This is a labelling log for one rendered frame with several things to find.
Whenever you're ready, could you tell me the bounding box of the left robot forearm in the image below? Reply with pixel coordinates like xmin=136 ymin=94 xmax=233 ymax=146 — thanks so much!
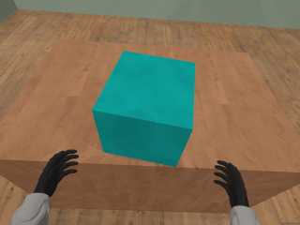
xmin=11 ymin=192 xmax=53 ymax=225

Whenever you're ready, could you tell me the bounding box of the left robot hand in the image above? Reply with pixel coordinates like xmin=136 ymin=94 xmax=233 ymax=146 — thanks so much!
xmin=33 ymin=149 xmax=79 ymax=198

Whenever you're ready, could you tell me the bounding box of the right robot forearm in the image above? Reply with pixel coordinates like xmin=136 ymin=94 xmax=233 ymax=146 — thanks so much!
xmin=229 ymin=205 xmax=260 ymax=225

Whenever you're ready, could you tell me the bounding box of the carton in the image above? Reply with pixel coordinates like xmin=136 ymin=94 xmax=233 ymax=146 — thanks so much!
xmin=92 ymin=51 xmax=196 ymax=167

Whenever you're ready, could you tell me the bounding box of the right robot hand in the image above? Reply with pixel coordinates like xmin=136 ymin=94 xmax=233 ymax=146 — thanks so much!
xmin=214 ymin=160 xmax=249 ymax=208

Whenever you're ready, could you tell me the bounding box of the pedestal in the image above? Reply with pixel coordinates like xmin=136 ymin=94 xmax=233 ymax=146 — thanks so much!
xmin=0 ymin=38 xmax=300 ymax=214

